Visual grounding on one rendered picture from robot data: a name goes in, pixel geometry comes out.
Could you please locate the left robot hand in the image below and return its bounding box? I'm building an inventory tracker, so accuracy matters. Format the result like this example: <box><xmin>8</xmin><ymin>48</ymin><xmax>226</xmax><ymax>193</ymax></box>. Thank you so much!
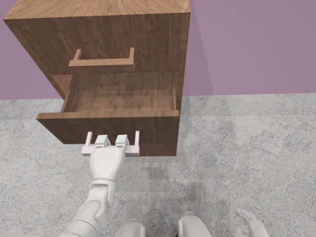
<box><xmin>89</xmin><ymin>135</ymin><xmax>130</xmax><ymax>181</ymax></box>

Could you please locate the handle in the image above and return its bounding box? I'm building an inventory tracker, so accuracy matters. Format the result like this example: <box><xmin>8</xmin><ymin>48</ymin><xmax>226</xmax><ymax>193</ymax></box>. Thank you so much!
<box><xmin>81</xmin><ymin>131</ymin><xmax>140</xmax><ymax>157</ymax></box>
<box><xmin>68</xmin><ymin>58</ymin><xmax>135</xmax><ymax>73</ymax></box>

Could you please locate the robot left shin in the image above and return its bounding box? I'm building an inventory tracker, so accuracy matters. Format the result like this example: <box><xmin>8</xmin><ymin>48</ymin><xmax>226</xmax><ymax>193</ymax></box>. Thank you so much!
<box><xmin>129</xmin><ymin>219</ymin><xmax>139</xmax><ymax>223</ymax></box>

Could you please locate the left robot forearm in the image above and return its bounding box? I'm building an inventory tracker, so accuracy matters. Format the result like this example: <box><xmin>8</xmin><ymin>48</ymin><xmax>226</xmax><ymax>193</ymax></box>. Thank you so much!
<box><xmin>58</xmin><ymin>179</ymin><xmax>116</xmax><ymax>237</ymax></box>

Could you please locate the drawer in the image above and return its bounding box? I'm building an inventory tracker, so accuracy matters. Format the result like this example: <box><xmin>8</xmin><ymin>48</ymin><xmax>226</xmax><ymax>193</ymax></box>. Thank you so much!
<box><xmin>36</xmin><ymin>72</ymin><xmax>179</xmax><ymax>144</ymax></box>

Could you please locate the right robot hand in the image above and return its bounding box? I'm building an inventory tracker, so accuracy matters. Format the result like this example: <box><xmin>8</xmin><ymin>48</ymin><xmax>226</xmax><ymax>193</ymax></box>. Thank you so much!
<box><xmin>233</xmin><ymin>208</ymin><xmax>269</xmax><ymax>237</ymax></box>

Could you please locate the right robot thigh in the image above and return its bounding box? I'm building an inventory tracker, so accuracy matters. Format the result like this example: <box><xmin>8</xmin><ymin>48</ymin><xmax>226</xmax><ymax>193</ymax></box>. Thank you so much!
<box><xmin>178</xmin><ymin>215</ymin><xmax>212</xmax><ymax>237</ymax></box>

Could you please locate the cabinet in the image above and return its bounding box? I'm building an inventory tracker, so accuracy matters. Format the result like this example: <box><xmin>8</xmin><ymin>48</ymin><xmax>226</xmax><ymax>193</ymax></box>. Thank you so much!
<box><xmin>3</xmin><ymin>0</ymin><xmax>191</xmax><ymax>157</ymax></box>

